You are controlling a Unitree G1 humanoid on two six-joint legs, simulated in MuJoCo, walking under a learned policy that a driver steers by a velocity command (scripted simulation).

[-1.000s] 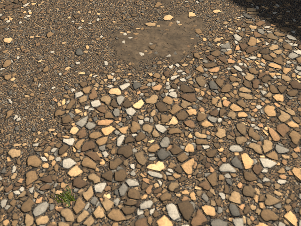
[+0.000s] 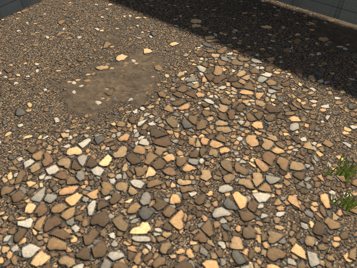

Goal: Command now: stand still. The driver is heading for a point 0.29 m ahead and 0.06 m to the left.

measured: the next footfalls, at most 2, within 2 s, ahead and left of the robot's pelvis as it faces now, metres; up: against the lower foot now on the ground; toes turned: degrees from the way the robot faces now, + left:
right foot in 0.88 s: +0.27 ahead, -0.04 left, +0.00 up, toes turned -2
left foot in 1.10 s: +0.19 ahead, +0.16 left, +0.00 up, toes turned +1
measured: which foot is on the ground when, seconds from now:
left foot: down 0.00-0.92, up 0.94-1.00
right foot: down 0.00-0.50, up 0.52-0.86, down 0.88-1.00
